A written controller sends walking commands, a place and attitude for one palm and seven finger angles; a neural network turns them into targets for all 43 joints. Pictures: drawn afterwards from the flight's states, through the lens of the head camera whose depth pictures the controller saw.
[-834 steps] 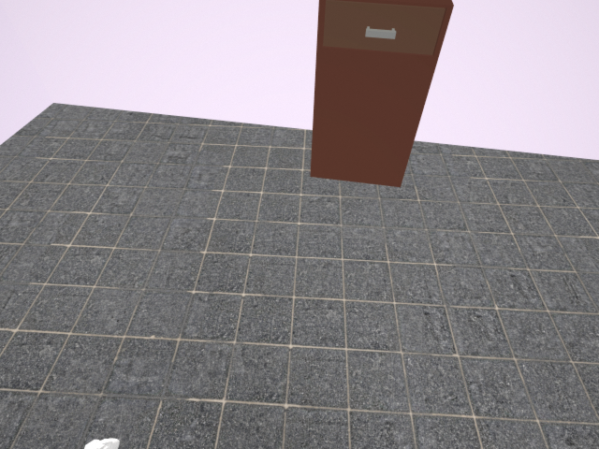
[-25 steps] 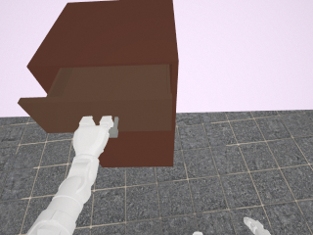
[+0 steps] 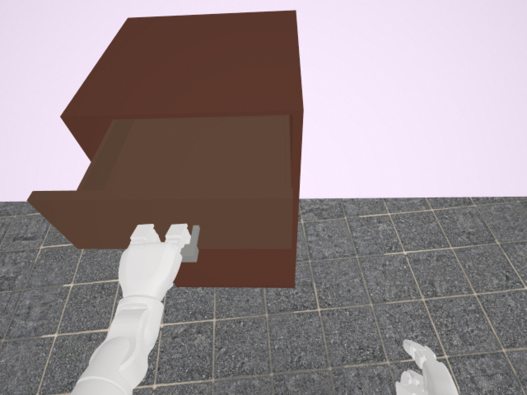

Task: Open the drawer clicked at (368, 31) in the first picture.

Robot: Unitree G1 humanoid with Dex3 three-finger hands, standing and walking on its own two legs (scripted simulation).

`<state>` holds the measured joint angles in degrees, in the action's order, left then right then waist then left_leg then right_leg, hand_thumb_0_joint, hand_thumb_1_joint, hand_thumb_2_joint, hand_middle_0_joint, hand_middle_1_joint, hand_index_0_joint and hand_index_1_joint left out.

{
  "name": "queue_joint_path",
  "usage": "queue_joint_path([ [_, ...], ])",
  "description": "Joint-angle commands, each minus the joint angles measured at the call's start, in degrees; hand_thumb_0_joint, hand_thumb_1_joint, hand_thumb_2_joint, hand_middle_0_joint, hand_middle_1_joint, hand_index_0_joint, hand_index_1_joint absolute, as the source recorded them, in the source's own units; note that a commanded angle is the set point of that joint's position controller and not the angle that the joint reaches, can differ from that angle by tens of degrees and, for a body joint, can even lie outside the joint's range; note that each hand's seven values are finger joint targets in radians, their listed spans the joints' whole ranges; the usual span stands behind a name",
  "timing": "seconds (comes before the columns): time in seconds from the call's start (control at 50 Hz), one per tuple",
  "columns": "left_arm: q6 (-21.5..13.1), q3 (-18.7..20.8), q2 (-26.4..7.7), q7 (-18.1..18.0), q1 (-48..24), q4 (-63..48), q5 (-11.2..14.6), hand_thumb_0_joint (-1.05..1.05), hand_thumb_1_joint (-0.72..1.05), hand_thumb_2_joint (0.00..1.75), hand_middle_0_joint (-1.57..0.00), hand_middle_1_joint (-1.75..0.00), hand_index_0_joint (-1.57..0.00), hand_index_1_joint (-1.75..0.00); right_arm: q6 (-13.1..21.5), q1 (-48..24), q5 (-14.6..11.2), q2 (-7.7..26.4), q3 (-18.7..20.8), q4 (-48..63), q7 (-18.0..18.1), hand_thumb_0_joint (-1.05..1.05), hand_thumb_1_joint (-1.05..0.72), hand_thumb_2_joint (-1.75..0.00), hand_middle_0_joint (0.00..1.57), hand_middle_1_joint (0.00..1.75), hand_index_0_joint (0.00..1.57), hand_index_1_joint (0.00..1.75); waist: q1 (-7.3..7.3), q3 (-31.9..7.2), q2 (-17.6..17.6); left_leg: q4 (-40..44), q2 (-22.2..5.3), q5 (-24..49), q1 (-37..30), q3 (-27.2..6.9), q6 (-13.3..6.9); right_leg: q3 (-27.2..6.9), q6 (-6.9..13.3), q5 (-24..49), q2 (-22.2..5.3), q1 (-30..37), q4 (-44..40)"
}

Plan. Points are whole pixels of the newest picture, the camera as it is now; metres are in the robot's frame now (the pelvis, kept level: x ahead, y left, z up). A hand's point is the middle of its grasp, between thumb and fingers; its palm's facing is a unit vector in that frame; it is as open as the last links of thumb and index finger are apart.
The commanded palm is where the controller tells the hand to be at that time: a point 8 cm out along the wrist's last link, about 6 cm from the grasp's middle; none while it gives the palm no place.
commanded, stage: pull the drawer open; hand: left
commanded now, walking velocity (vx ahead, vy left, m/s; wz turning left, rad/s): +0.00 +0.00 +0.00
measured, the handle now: (167, 242) +0.35 +0.20 +0.01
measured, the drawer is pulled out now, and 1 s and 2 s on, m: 0.20 0.30 0.30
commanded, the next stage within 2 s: open the thumb to release the handle in 1.40 s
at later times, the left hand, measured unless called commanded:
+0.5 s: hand (158, 309) +0.25 +0.19 -0.01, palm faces +0.01 -0.09 -1.00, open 5.7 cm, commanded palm +0.21 +0.20 +0.04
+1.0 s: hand (151, 342) +0.20 +0.19 -0.01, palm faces +0.01 -0.11 -0.99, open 5.8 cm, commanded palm +0.15 +0.20 +0.04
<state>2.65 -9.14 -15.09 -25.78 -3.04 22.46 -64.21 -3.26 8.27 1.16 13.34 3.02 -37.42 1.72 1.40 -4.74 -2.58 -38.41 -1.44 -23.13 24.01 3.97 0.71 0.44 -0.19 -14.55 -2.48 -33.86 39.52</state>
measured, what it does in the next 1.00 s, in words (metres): stands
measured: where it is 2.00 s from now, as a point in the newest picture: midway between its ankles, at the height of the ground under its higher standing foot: outside the picture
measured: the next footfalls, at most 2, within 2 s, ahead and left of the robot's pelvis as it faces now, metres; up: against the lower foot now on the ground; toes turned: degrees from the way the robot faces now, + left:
none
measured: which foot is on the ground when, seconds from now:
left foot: down 0.00-1.00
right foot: down 0.00-1.00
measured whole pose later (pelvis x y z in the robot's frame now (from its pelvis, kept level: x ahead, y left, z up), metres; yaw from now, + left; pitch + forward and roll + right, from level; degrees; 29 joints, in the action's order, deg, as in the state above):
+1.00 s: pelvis +0.00 -0.01 -0.01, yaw -1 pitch +7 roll +1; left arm 1.2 -9.0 -15.9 -26.8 25.2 -2.7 -64.6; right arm -3.2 5.5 3.1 11.7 1.0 -33.5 -0.8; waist 3.5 -4.8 -2.2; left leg -43.5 -2.4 -26.6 24.1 4.1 1.5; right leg 0.1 0.5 -18.1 -1.6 -34.8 45.4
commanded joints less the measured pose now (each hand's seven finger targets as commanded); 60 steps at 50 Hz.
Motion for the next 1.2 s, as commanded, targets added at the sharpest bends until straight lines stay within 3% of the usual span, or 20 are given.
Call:
queue_joint_path([
  [0.0, 1.34, 7.96, -10.58, -3.19, -7.68, -12.9, 0.68, 0.0, 0.9, 0.9, -0.4, -1.35, -0.4, -1.35, 2.89, -5.43, -0.16, 6.51, 1.53, 7.98, 0.5, 0.0, -0.9, -0.9, 0.2, 0.3, 0.2, 0.3, 2.39, -14.83, 4.51, 5.28, 3.79, 15.23, 2.35, -0.24, -0.99, 0.73, 2.69, 12.3, 2.96, 18.69, -3.37],
  [0.12, 1.71, 6.85, -8.88, -2.97, -2.18, -16.21, 0.43, 0.0, 0.9, 0.9, -0.4, -1.35, -0.4, -1.35, 2.89, -5.99, 0.05, 5.93, 1.36, 8.63, 0.22, 0.0, -0.9, -0.9, 0.2, 0.3, 0.2, 0.3, 3.13, -14.92, 3.4, 5.14, 3.77, 16.72, 1.57, -0.29, -0.78, 0.87, 2.79, 13.58, 2.94, 18.81, -2.76],
  [0.16, 1.77, 5.37, -7.37, -2.87, -2.51, -16.62, 0.53, 0.0, 0.9, 0.9, -0.4, -1.35, -0.4, -1.35, 2.97, -6.38, 0.06, 5.79, 1.29, 8.55, 0.07, 0.0, -0.9, -0.9, 0.2, 0.3, 0.2, 0.3, 2.46, -12.99, 4.3, 5.09, 3.64, 16.11, 1.64, -0.42, -0.84, 1.23, 2.7, 12.55, 3.04, 17.56, -2.99],
  [0.24, 1.76, 5.6, -7.89, -2.76, -0.5, -19.22, 0.19, 0.0, 0.9, 0.9, -0.4, -1.35, -0.4, -1.35, 3.04, -6.42, 0.35, 5.7, 1.27, 8.91, -0.06, 0.0, -0.9, -0.9, 0.2, 0.3, 0.2, 0.3, 2.96, -14.58, 3.6, 4.84, 3.64, 16.57, 0.84, -0.6, -0.81, 0.92, 2.79, 13.0, 3.01, 18.28, -2.6],
  [0.38, 1.45, 5.1, -6.61, -2.72, 8.5, -25.16, 0.39, 0.0, 0.9, 0.9, -0.4, -1.35, -0.4, -1.35, 3.1, -7.54, 0.66, 5.28, 0.97, 10.26, -0.89, 0.0, -0.9, -0.9, 0.2, 0.3, 0.2, 0.3, 3.51, -13.51, 3.73, 4.06, 3.59, 17.21, 1.27, -0.85, -0.72, 0.62, 2.86, 13.82, 3.07, 17.92, -1.85],
  [0.42, 1.35, 6.52, -7.63, -2.99, 13.14, -26.22, 0.33, 0.0, 0.9, 0.9, -0.4, -1.35, -0.4, -1.35, 3.19, -8.02, 0.83, 5.12, 0.83, 10.75, -1.03, 0.0, -0.9, -0.9, 0.2, 0.3, 0.2, 0.3, 4.36, -12.91, 3.16, 3.94, 3.62, 17.2, 1.32, -0.74, -0.64, 0.43, 3.0, 13.79, 3.2, 18.17, -1.67],
  [0.48, 1.1, 6.61, -7.65, -3.52, 14.76, -28.18, 0.01, 0.0, 0.9, 0.9, -0.4, -1.35, -0.4, -1.35, 3.13, -8.36, 0.98, 4.97, 0.78, 10.86, -1.33, 0.0, -0.9, -0.9, 0.2, 0.3, 0.2, 0.3, 3.77, -11.8, 4.35, 3.29, 3.61, 15.79, 2.28, -1.02, -0.7, 0.15, 2.92, 12.77, 3.29, 16.9, -1.36],
  [0.58, 0.73, 7.0, -7.57, -4.49, 20.55, -31.92, 0.08, 0.0, 0.9, 0.9, -0.4, -1.35, -0.4, -1.35, 3.13, -8.73, 1.25, 4.63, 0.68, 11.49, -1.7, 0.0, -0.9, -0.9, 0.2, 0.3, 0.2, 0.3, 4.29, -12.79, 3.25, 2.18, 3.64, 16.43, 1.98, -1.2, -0.74, -0.12, 3.03, 13.84, 3.24, 16.66, -0.3],
  [0.62, 0.95, 6.7, -7.2, -4.78, 20.13, -30.63, -0.2, 0.0, 0.9, 0.9, -0.4, -1.35, -0.4, -1.35, 2.98, -9.42, 1.36, 4.63, 0.43, 11.26, -1.5, 0.0, -0.9, -0.9, 0.2, 0.3, 0.2, 0.3, 3.6, -10.1, 4.68, 1.88, 3.71, 13.56, 3.08, -1.19, -0.84, -0.32, 2.82, 11.12, 3.41, 14.61, -0.8],
  [0.64, 0.92, 6.88, -7.78, -4.82, 17.98, -31.89, -0.17, 0.0, 0.9, 0.9, -0.4, -1.35, -0.4, -1.35, 2.92, -9.15, 1.44, 4.81, 0.51, 11.32, -1.47, 0.0, -0.9, -0.9, 0.2, 0.3, 0.2, 0.3, 3.25, -10.61, 4.63, 1.83, 3.71, 12.36, 2.88, -1.4, -0.99, -0.34, 2.74, 9.68, 3.17, 14.41, -1.05],
  [0.7, 0.89, 8.5, -9.18, -5.35, 20.3, -32.63, -0.35, 0.0, 0.9, 0.9, -0.4, -1.35, -0.4, -1.35, 3.02, -9.36, 1.63, 4.66, 0.52, 11.51, -1.15, 0.0, -0.9, -0.9, 0.2, 0.3, 0.2, 0.3, 3.98, -12.25, 4.04, 1.29, 3.83, 13.33, 2.29, -1.4, -0.91, -0.68, 2.92, 10.98, 3.43, 15.14, -0.51],
  [0.76, 1.16, 7.51, -7.97, -5.05, 22.07, -31.75, -0.04, 0.0, 0.9, 0.9, -0.4, -1.35, -0.4, -1.35, 3.15, -9.73, 1.39, 4.32, 0.16, 11.43, -1.1, 0.0, -0.9, -0.9, 0.2, 0.3, 0.2, 0.3, 4.19, -10.21, 4.0, 1.54, 3.95, 12.32, 3.31, -1.4, -0.88, -0.41, 2.81, 10.32, 3.39, 14.71, -0.44],
  [0.78, 1.1, 7.74, -8.35, -4.98, 22.25, -32.95, -0.06, 0.0, 0.9, 0.9, -0.4, -1.35, -0.4, -1.35, 3.06, -9.67, 1.37, 4.37, 0.24, 11.56, -1.26, 0.0, -0.9, -0.9, 0.2, 0.3, 0.2, 0.3, 4.26, -11.14, 3.52, 1.4, 3.84, 12.93, 2.91, -1.53, -0.86, -0.55, 2.9, 10.47, 3.44, 14.81, -0.2],
  [0.86, 0.59, 6.6, -7.16, -4.39, 28.97, -34.93, 0.79, 0.0, 0.9, 0.9, -0.4, -1.35, -0.4, -1.35, 3.22, -9.81, 1.5, 4.13, -0.12, 12.33, -1.75, 0.0, -0.9, -0.9, 0.2, 0.3, 0.2, 0.3, 4.88, -10.35, 4.32, 1.11, 3.81, 13.69, 3.22, -1.46, -0.87, -0.47, 2.86, 11.61, 3.47, 15.18, 0.17],
  [0.9, 0.21, 8.41, -8.84, -4.35, 31.0, -36.96, 0.9, 0.0, 0.9, 0.9, -0.4, -1.35, -0.4, -1.35, 3.02, -9.92, 1.49, 4.33, -0.11, 12.93, -2.03, 0.0, -0.9, -0.9, 0.2, 0.3, 0.2, 0.3, 5.21, -10.88, 3.36, 0.86, 3.71, 14.08, 3.47, -1.56, -0.77, -1.11, 3.04, 11.57, 3.53, 15.4, 0.4],
  [1.0, -1.22, 8.89, -8.98, -4.99, 37.79, -39.86, 0.72, 0.0, 0.9, 0.9, -0.4, -1.35, -0.4, -1.35, 2.98, -9.91, 1.84, 4.32, -0.23, 13.84, -3.08, 0.0, -0.9, -0.9, 0.2, 0.3, 0.2, 0.3, 5.66, -10.18, 2.55, -0.2, 3.61, 14.25, 4.68, -1.68, -0.74, -1.97, 3.43, 11.44, 3.72, 14.09, 1.5],
  [1.06, -1.88, 7.84, -7.55, -5.32, 42.95, -40.7, 0.77, 0.0, 0.9, 0.9, -0.4, -1.35, -0.4, -1.35, 3.09, -9.86, 1.91, 4.13, -0.3, 14.23, -3.91, 0.0, -0.9, -0.9, 0.2, 0.3, 0.2, 0.3, 5.9, -9.91, 2.49, -1.17, 3.42, 15.08, 5.64, -1.63, -0.72, -1.95, 3.46, 12.05, 3.9, 13.02, 2.86],
  [1.18, -1.87, 8.53, -8.4, -6.5, 48.4, -44.56, 1.43, 0.0, 0.9, 0.9, -0.4, -1.35, -0.4, -1.35, 2.78, -9.18, 1.9, 4.76, -0.2, 15.12, -5.07, 0.0, -0.9, -0.9, 0.2, 0.3, 0.2, 0.3, 5.44, -12.22, 2.62, -3.64, 2.98, 18.73, 6.65, -2.01, -0.79, -2.98, 3.39, 17.38, 3.68, 12.59, 5.25],
])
